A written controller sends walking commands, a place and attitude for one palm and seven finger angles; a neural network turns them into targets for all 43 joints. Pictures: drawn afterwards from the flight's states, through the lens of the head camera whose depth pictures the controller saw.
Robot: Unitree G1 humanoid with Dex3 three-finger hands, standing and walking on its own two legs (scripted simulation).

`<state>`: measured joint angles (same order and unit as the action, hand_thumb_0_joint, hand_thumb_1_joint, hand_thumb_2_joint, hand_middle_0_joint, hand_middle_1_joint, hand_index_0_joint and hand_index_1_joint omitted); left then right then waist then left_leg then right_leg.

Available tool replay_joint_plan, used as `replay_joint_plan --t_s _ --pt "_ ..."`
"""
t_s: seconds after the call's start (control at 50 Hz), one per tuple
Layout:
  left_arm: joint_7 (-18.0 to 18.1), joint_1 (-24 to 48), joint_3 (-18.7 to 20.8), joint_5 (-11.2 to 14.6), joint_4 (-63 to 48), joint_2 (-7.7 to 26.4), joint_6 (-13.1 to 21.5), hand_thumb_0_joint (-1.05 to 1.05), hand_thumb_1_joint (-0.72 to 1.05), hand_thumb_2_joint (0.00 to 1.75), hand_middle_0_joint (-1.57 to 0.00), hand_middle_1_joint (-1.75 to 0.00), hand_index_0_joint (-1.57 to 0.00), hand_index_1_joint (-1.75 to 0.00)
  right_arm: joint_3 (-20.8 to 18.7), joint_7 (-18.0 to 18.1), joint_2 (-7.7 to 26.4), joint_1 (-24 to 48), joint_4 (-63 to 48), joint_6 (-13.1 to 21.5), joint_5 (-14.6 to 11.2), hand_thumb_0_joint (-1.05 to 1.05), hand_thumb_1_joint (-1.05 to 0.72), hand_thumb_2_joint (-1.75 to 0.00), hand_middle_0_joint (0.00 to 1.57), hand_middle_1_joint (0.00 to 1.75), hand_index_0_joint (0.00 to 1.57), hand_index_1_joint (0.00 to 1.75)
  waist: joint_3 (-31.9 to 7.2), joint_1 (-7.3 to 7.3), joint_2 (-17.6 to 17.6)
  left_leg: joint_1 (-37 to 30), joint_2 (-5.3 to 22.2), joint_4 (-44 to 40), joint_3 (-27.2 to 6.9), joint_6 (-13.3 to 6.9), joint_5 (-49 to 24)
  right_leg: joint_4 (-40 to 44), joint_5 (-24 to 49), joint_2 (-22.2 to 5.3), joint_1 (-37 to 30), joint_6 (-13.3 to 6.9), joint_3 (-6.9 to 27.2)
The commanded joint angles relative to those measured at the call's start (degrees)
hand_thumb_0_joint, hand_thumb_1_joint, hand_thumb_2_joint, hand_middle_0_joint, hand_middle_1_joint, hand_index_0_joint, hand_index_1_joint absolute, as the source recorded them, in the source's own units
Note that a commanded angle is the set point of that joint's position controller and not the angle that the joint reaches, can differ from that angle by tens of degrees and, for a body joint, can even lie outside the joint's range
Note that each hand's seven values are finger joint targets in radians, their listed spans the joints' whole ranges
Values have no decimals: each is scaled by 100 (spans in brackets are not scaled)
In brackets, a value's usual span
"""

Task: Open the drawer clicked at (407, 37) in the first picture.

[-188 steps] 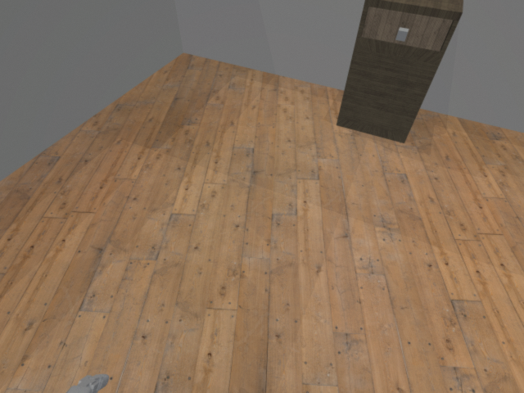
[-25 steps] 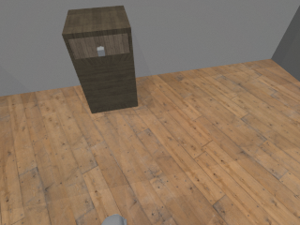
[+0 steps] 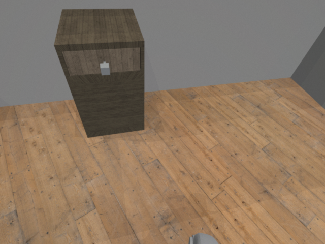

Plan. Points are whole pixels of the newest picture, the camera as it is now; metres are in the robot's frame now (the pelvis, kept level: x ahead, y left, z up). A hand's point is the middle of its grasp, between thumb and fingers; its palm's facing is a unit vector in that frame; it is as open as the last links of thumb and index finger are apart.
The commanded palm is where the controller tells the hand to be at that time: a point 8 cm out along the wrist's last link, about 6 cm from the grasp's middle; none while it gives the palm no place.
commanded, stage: walk to a spot facing it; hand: left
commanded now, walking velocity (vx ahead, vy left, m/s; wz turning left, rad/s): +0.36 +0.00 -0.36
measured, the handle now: (104, 66) +0.94 +0.37 -0.14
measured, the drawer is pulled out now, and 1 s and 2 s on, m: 0.00 0.00 0.00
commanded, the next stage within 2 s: turn to face it in 0.26 s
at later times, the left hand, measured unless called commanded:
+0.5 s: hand (138, 188) +0.31 +0.09 -0.17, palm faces -0.08 -0.97 -0.24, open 7.1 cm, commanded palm none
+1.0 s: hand (115, 201) +0.27 +0.16 -0.19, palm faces +0.20 -0.96 -0.22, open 7.4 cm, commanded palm none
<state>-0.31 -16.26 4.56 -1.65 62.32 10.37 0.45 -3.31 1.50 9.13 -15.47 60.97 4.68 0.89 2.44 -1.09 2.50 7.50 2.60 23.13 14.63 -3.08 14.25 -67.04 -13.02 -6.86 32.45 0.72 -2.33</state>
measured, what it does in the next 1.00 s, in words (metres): walks ahead: right foot, then left foot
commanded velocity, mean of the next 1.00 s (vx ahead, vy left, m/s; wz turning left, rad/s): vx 0.10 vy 0.00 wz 0.21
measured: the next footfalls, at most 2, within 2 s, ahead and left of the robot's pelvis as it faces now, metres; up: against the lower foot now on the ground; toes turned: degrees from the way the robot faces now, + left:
right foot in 0.30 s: +0.28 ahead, -0.16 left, +0.00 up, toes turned -16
left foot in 0.80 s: +0.34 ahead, +0.06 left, +0.00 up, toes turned +14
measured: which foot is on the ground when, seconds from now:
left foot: down 0.00-0.32, up 0.34-0.78, down 0.80-1.00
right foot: up 0.00-0.28, down 0.30-0.80, up 0.82-1.00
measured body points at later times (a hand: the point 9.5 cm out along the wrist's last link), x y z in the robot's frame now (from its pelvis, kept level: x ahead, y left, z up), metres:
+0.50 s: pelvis +0.20 -0.08 -0.01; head +0.22 -0.10 +0.44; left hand +0.32 +0.15 -0.15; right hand +0.15 -0.29 -0.18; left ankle +0.18 +0.07 -0.65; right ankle +0.24 -0.15 -0.74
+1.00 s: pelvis +0.26 -0.04 -0.01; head +0.30 -0.01 +0.44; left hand +0.26 +0.22 -0.17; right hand +0.38 -0.27 -0.14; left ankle +0.30 +0.05 -0.74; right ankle +0.25 -0.20 -0.67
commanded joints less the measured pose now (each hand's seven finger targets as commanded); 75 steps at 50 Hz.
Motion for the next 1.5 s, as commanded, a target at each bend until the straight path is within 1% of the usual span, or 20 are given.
replay_joint_plan --t_s 0.0,0.18,0.22,0.26,0.3,0.32,0.44,0.7,0.76,0.78,0.8,0.82,0.94,1.12,1.18,1.2,1.24,1.26,1.34,1.48 --pt "-98 23 -7 -24 -377 -14 -58 0 90 90 -20 -30 -20 -30 -34 -21 502 -630 -24 76 18 0 -90 -90 20 30 20 30 447 54 -824 -6 1572 -1544 -809 -396 -643 485 554 -209 659 86 93" --pt "-132 1331 -76 6 -887 21 40 0 90 90 -20 -30 -20 -30 -50 -27 622 -1346 297 -22 106 0 -90 -90 20 30 20 30 736 402 -941 -845 1749 -951 -211 -320 -2373 2775 237 150 160 -203 -533" --pt "-111 978 -57 -2 -831 146 91 0 90 90 -20 -30 -20 -30 -61 -24 705 -1354 299 -48 94 0 -90 -90 20 30 20 30 421 210 -790 -889 1767 -220 -105 -271 -3695 3018 -74 433 -601 -368 -718" --pt "-80 -488 47 -46 -396 449 203 0 90 90 -20 -30 -20 -30 -76 -39 840 -1004 198 -50 33 0 -90 -90 20 30 20 30 -463 -509 -651 -504 1443 1658 270 44 -4093 3678 506 656 -2504 -512 -819" --pt "37 -1504 290 44 -126 1562 308 0 90 90 -20 -30 -20 -30 23 -89 332 -1306 -59 -41 -78 0 -90 -90 20 30 20 30 -1840 -586 1365 2263 53 5066 -142 576 1875 4332 2671 -1818 -5091 -1559 2862" --pt "111 -1257 274 146 -193 1488 258 0 90 90 -20 -30 -20 -30 -17 -44 506 -855 -157 -99 -97 0 -90 -90 20 30 20 30 -1501 -586 640 2465 250 5600 -954 411 1880 4627 2998 -1872 -4610 -1746 2741" --pt "197 381 -107 63 -434 467 387 0 90 90 -20 -30 -20 -30 69 -51 -58 -1289 224 -453 14 0 -90 -90 20 30 20 30 -306 439 31 1669 649 4427 -1362 502 469 5149 2527 -1080 -1641 -863 54" --pt "229 154 60 16 -602 910 68 0 90 90 -20 -30 -20 -30 11 -225 332 439 -688 -597 24 0 -90 -90 20 30 20 30 11 -13 410 1613 387 1948 -786 536 528 4518 2002 -1488 -2307 -797 -529" --pt "202 170 79 87 -701 916 -9 0 90 90 -20 -30 -20 -30 -83 -219 702 -162 -642 -559 63 0 -90 -90 20 30 20 30 -427 331 -528 226 361 577 -952 355 -964 3056 1482 -1081 -1831 -283 -977" --pt "175 64 54 147 -857 628 -28 0 90 90 -20 -30 -20 -30 -200 -180 1254 -481 -672 -492 113 0 -90 -90 20 30 20 30 -687 432 -2005 -443 1589 24 -2745 -287 -2813 1780 -354 -315 -827 193 -1200" --pt "184 358 -48 126 -1089 521 -63 0 90 90 -20 -30 -20 -30 -242 -128 1576 -635 -626 -525 63 0 -90 -90 20 30 20 30 -713 519 -2323 -416 2347 -374 -3572 -991 -3893 664 -2693 137 -310 343 -677" --pt "186 581 -47 93 -1174 623 -100 0 90 90 -20 -30 -20 -30 -235 -94 1549 -543 -622 -535 54 0 -90 -90 20 30 20 30 -634 464 -1477 -199 2333 -392 -3341 -1087 -3037 308 -2482 2 -306 257 -174" --pt "126 200 19 64 -818 535 -160 0 90 90 -20 -30 -20 -30 -146 -23 1199 359 -908 -433 18 0 -90 -90 20 30 20 30 -900 160 -835 -189 1285 -402 -2172 -566 -2302 283 -1023 75 -299 356 38" --pt "184 327 -56 86 -964 444 -194 0 90 90 -20 -30 -20 -30 -227 -88 1229 359 -827 -567 61 0 -90 -90 20 30 20 30 -506 246 -1171 288 1262 -493 -2551 -660 -1445 2315 -1266 322 -1114 343 -119" --pt "210 -152 -52 109 -827 462 -138 0 90 90 -20 -30 -20 -30 -236 -113 1200 566 -856 -599 29 0 -90 -90 20 30 20 30 -544 -7 -1076 853 1031 -181 -2474 -432 -1110 3596 -341 423 -2089 282 -205" --pt "226 -321 -42 88 -793 570 -88 0 90 90 -20 -30 -20 -30 -225 -131 1085 584 -886 -605 -6 0 -90 -90 20 30 20 30 -608 -85 -728 1118 753 174 -2308 -195 -838 4393 145 312 -2570 256 -124" --pt "271 -251 91 -20 -918 1446 6 0 90 90 -20 -30 -20 -30 -118 -171 515 691 -1124 -626 -51 0 -90 -90 20 30 20 30 -283 -125 1554 2413 -382 2145 -1267 485 1539 5323 865 -1799 -2711 -609 1989" --pt "271 -160 61 3 -1011 1450 -6 0 90 90 -20 -30 -20 -30 -186 -163 760 756 -1125 -689 -18 0 -90 -90 20 30 20 30 -359 -162 971 2129 -228 3030 -1639 437 1816 5265 952 -2027 -2086 -985 1805" --pt "270 467 -44 39 -1086 863 39 0 90 90 -20 -30 -20 -30 -193 -207 670 294 -679 -794 38 0 -90 -90 20 30 20 30 88 223 598 2241 -52 4266 -1591 535 729 5169 764 -1089 -1841 -652 603" --pt "194 -677 -28 7 -585 821 232 0 90 90 -20 -30 -20 -30 -131 -302 641 819 -742 -637 88 0 -90 -90 20 30 20 30 147 -276 593 2705 220 3243 -1326 607 547 5625 -624 -1328 -2963 -738 877"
